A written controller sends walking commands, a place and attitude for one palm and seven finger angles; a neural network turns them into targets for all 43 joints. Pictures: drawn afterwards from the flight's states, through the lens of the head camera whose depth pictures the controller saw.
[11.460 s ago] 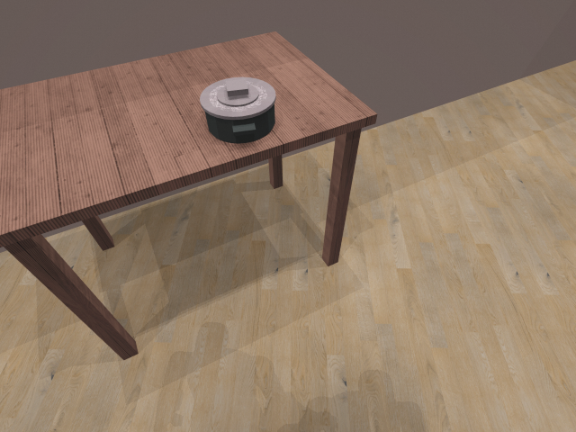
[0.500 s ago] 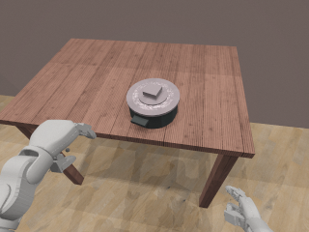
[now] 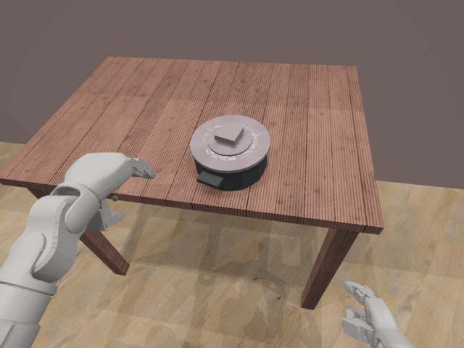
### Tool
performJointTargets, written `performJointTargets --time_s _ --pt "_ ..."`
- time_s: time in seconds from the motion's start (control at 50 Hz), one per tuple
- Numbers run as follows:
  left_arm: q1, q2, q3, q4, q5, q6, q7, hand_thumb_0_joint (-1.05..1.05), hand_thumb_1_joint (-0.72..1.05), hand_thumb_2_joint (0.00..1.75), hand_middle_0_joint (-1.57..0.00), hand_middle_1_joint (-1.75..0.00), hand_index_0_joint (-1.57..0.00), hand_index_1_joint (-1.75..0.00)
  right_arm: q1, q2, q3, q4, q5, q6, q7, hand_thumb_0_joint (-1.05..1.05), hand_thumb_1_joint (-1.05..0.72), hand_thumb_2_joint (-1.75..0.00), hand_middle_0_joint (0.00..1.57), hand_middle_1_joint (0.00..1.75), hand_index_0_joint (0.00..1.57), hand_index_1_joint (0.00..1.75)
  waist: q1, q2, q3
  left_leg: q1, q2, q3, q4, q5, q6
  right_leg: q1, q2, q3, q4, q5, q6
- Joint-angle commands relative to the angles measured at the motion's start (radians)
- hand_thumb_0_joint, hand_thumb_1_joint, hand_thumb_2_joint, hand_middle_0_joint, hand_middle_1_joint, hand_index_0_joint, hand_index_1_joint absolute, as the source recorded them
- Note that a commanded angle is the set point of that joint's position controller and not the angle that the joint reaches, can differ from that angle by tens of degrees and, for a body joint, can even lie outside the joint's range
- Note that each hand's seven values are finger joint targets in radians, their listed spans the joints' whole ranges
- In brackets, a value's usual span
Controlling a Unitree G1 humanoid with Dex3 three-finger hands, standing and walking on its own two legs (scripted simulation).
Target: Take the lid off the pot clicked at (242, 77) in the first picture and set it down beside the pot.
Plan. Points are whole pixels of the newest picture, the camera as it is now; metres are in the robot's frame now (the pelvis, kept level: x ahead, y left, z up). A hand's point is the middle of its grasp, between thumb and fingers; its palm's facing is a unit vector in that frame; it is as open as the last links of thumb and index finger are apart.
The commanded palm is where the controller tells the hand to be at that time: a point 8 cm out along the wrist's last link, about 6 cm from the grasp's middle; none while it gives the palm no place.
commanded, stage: move the open hand above the knob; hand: left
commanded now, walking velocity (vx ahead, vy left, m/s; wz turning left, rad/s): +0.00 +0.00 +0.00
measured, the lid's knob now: (229, 133) +0.54 +0.07 +0.05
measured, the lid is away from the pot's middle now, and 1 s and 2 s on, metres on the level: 0.00 0.00 0.00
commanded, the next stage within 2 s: none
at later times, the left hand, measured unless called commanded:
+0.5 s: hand (161, 167) +0.38 +0.17 +0.11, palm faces -0.28 -0.06 -0.96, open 10.1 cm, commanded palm +0.38 +0.17 +0.18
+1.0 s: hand (197, 140) +0.45 +0.12 +0.11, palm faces -0.28 -0.06 -0.96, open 10.1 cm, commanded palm +0.45 +0.12 +0.18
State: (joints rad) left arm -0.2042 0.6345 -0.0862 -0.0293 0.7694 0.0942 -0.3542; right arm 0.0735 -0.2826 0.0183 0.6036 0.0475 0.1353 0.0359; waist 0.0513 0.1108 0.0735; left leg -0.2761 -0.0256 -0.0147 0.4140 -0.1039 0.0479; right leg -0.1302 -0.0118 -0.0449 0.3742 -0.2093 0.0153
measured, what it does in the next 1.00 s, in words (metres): stands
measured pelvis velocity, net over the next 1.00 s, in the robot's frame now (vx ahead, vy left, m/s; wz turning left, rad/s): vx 0.03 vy -0.03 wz -0.03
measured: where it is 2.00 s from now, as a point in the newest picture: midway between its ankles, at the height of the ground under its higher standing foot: outside the picture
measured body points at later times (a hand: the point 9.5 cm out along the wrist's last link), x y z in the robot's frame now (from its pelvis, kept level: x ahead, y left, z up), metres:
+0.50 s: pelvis +0.01 -0.02 +0.00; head +0.04 -0.05 +0.45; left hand +0.39 +0.18 +0.16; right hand +0.19 -0.26 -0.11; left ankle +0.08 +0.08 -0.74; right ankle +0.00 -0.14 -0.74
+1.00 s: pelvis +0.03 -0.03 +0.00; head +0.06 -0.07 +0.45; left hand +0.46 +0.12 +0.17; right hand +0.19 -0.27 -0.13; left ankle +0.08 +0.08 -0.74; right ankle +0.00 -0.14 -0.74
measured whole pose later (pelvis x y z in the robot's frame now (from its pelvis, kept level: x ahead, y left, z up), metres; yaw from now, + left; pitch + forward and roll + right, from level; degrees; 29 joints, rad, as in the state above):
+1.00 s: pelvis +0.03 -0.03 +0.00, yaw -2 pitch +2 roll +0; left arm -0.66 0.47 -0.28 0.40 0.82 0.22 -0.33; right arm 0.11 -0.29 0.01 0.63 0.07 0.19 0.05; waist -0.02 0.10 0.02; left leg -0.32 -0.01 0.01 0.44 -0.16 0.02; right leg -0.21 0.00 -0.02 0.45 -0.29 -0.01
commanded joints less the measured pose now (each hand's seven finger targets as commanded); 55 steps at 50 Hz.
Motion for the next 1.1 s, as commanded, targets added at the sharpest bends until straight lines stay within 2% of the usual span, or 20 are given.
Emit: performJointTargets --time_s 0.0,0.04,0.08,0.12,0.14,0.2,0.26,0.32,0.38,0.44,0.46,0.52,0.56,0.72,0.76,0.8,0.88,0.96,1.04,1.08 --pt "-0.409 0.226 0.134 -0.11 0.009 0.0 0.016 0.0 -0.27 1.36 -0.82 -0.08 -0.82 -0.08 -0.134 -0.116 -0.037 -0.15 0.009 -0.037 -0.009 0.0 -0.9 -0.9 0.2 0.3 0.2 0.3 -0.022 -0.071 -0.272 0.219 -0.016 -0.035 -0.068 -0.04 0.003 -0.071 0.07 -0.002 -0.073 0.005 -0.047" --pt "-0.428 0.248 0.159 -0.096 0.014 -0.006 0.013 0.0 -0.27 1.36 -0.82 -0.08 -0.82 -0.08 -0.131 -0.115 -0.033 -0.154 0.005 -0.039 -0.007 0.0 -0.9 -0.9 0.2 0.3 0.2 0.3 -0.014 -0.065 -0.311 0.235 -0.022 -0.026 -0.055 0.003 0.008 -0.05 0.069 0.002 -0.072 0.036 -0.054" --pt "-0.454 0.21 0.123 -0.057 0.012 -0.003 0.011 0.0 -0.27 1.36 -0.82 -0.08 -0.82 -0.08 -0.125 -0.115 -0.037 -0.149 0.007 -0.031 -0.007 0.0 -0.9 -0.9 0.2 0.3 0.2 0.3 -0.021 -0.055 -0.291 0.231 -0.019 -0.023 -0.058 -0.002 0.005 -0.063 0.07 -0.002 -0.068 0.035 -0.052" --pt "-0.481 0.194 0.108 -0.116 0.016 -0.006 0.019 0.0 -0.27 1.36 -0.82 -0.08 -0.82 -0.08 -0.131 -0.111 -0.043 -0.167 0.011 -0.042 0.0 0.0 -0.9 -0.9 0.2 0.3 0.2 0.3 -0.024 -0.022 -0.34 0.261 -0.017 -0.028 -0.047 0.013 0.006 -0.053 0.072 0.006 -0.054 0.044 -0.057" --pt "-0.487 0.199 0.11 -0.089 0.023 -0.005 0.018 0.0 -0.27 1.36 -0.82 -0.08 -0.82 -0.08 -0.121 -0.109 -0.038 -0.156 0.004 -0.039 0.002 0.0 -0.9 -0.9 0.2 0.3 0.2 0.3 -0.017 -0.031 -0.358 0.264 -0.022 -0.022 -0.045 0.038 0.006 -0.044 0.069 0.005 -0.058 0.065 -0.058" --pt "-0.491 0.169 0.084 -0.015 0.027 0.019 0.024 0.0 -0.27 1.36 -0.82 -0.08 -0.82 -0.08 -0.112 -0.115 -0.041 -0.147 0.011 -0.022 0.007 0.0 -0.9 -0.9 0.2 0.3 0.2 0.3 -0.023 -0.066 -0.299 0.218 -0.019 -0.015 -0.052 0.017 0.001 -0.057 0.069 0.0 -0.051 0.064 -0.054" --pt "-0.564 0.167 0.066 -0.028 0.041 0.031 0.028 0.0 -0.27 1.36 -0.82 -0.08 -0.82 -0.08 -0.118 -0.114 -0.04 -0.153 0.015 -0.019 0.011 0.0 -0.9 -0.9 0.2 0.3 0.2 0.3 -0.027 -0.062 -0.329 0.226 -0.022 -0.009 -0.044 0.034 0.004 -0.047 0.067 0.006 -0.042 0.08 -0.055" --pt "-0.54 0.219 0.124 -0.005 0.037 0.04 0.035 0.0 -0.27 1.36 -0.82 -0.08 -0.82 -0.08 -0.109 -0.122 -0.045 -0.156 0.012 -0.021 0.01 0.0 -0.9 -0.9 0.2 0.3 0.2 0.3 -0.021 -0.086 -0.361 0.23 -0.023 -0.004 -0.028 0.061 0.01 -0.025 0.065 0.018 -0.037 0.124 -0.053" --pt "-0.598 0.156 0.057 0.046 0.035 0.05 0.027 0.0 -0.27 1.36 -0.82 -0.08 -0.82 -0.08 -0.103 -0.12 -0.043 -0.144 0.018 -0.012 0.008 0.0 -0.9 -0.9 0.2 0.3 0.2 0.3 -0.034 -0.089 -0.324 0.21 -0.025 0.007 -0.028 0.059 0.009 -0.047 0.063 0.014 -0.034 0.136 -0.048" --pt "-0.652 0.152 0.038 0.004 0.039 0.053 0.024 0.0 -0.27 1.36 -0.82 -0.08 -0.82 -0.08 -0.101 -0.12 -0.044 -0.149 0.018 -0.015 0.011 0.0 -0.9 -0.9 0.2 0.3 0.2 0.3 -0.041 -0.065 -0.383 0.237 -0.031 0.008 -0.016 0.09 0.011 -0.027 0.061 0.02 -0.027 0.171 -0.049" --pt "-0.65 0.144 0.031 0.032 0.039 0.057 0.026 0.0 -0.27 1.36 -0.82 -0.08 -0.82 -0.08 -0.098 -0.118 -0.044 -0.145 0.018 -0.014 0.009 0.0 -0.9 -0.9 0.2 0.3 0.2 0.3 -0.046 -0.064 -0.36 0.236 -0.03 0.007 -0.013 0.091 0.011 -0.044 0.064 0.018 -0.024 0.171 -0.049" --pt "-0.646 0.181 0.073 0.085 0.037 0.061 0.029 0.0 -0.27 1.36 -0.82 -0.08 -0.82 -0.08 -0.084 -0.131 -0.048 -0.138 0.021 -0.008 0.007 0.0 -0.9 -0.9 0.2 0.3 0.2 0.3 -0.043 -0.11 -0.363 0.219 -0.028 0.008 -0.01 0.089 0.013 -0.032 0.064 0.021 -0.022 0.186 -0.047" --pt "-0.689 0.137 0.027 0.057 0.037 0.059 0.028 0.0 -0.27 1.36 -0.82 -0.08 -0.82 -0.08 -0.082 -0.121 -0.048 -0.139 0.02 -0.009 0.01 0.0 -0.9 -0.9 0.2 0.3 0.2 0.3 -0.046 -0.096 -0.391 0.237 -0.032 0.012 -0.004 0.125 0.014 -0.03 0.061 0.021 -0.01 0.225 -0.046" --pt "-0.749 0.082 -0.025 0.126 0.051 0.1 0.048 0.0 -0.27 1.36 -0.82 -0.08 -0.82 -0.08 -0.077 -0.125 -0.049 -0.127 0.027 0.009 0.02 0.0 -0.9 -0.9 0.2 0.3 0.2 0.3 -0.058 -0.098 -0.389 0.226 -0.03 0.013 0.003 0.129 0.009 -0.056 0.067 0.017 0.009 0.227 -0.049" --pt "-0.794 0.091 -0.021 0.187 0.056 0.112 0.055 0.0 -0.27 1.36 -0.82 -0.08 -0.82 -0.08 -0.065 -0.125 -0.046 -0.112 0.028 0.014 0.017 0.0 -0.9 -0.9 0.2 0.3 0.2 0.3 -0.059 -0.13 -0.374 0.205 -0.031 0.018 0.002 0.116 0.009 -0.06 0.065 0.017 0.012 0.227 -0.046" --pt "-0.848 0.094 -0.025 0.176 0.061 0.117 0.062 0.0 -0.27 1.36 -0.82 -0.08 -0.82 -0.08 -0.065 -0.124 -0.044 -0.113 0.026 0.015 0.015 0.0 -0.9 -0.9 0.2 0.3 0.2 0.3 -0.056 -0.1 -0.415 0.219 -0.034 0.018 0.005 0.125 0.009 -0.053 0.063 0.022 0.019 0.233 -0.047" --pt "-0.896 0.086 -0.03 0.214 0.061 0.124 0.065 0.0 -0.27 1.36 -0.82 -0.08 -0.82 -0.08 -0.054 -0.121 -0.045 -0.106 0.025 0.013 0.015 0.0 -0.9 -0.9 0.2 0.3 0.2 0.3 -0.061 -0.114 -0.454 0.226 -0.037 0.021 0.025 0.171 0.014 -0.033 0.059 0.029 0.034 0.303 -0.046" --pt "-0.881 0.002 -0.094 0.329 0.057 0.145 0.056 0.0 -0.27 1.36 -0.82 -0.08 -0.82 -0.08 -0.044 -0.12 -0.043 -0.095 0.031 0.025 0.018 0.0 -0.9 -0.9 0.2 0.3 0.2 0.3 -0.08 -0.141 -0.4 0.194 -0.038 0.032 0.03 0.171 0.01 -0.069 0.06 0.021 0.038 0.314 -0.042" --pt "-1.015 0.066 -0.052 0.234 0.071 0.137 0.06 0.0 -0.27 1.36 -0.82 -0.08 -0.82 -0.08 -0.038 -0.124 -0.049 -0.106 0.023 0.02 0.016 0.0 -0.9 -0.9 0.2 0.3 0.2 0.3 -0.073 -0.12 -0.518 0.243 -0.041 0.022 0.044 0.217 0.018 -0.028 0.058 0.035 0.051 0.362 -0.044" --pt "-0.992 0.012 -0.088 0.328 0.069 0.146 0.06 0.0 -0.27 1.36 -0.82 -0.08 -0.82 -0.08 -0.025 -0.118 -0.048 -0.089 0.025 0.024 0.015 0.0 -0.9 -0.9 0.2 0.3 0.2 0.3 -0.086 -0.147 -0.468 0.223 -0.04 0.029 0.049 0.216 0.016 -0.057 0.06 0.028 0.054 0.364 -0.041"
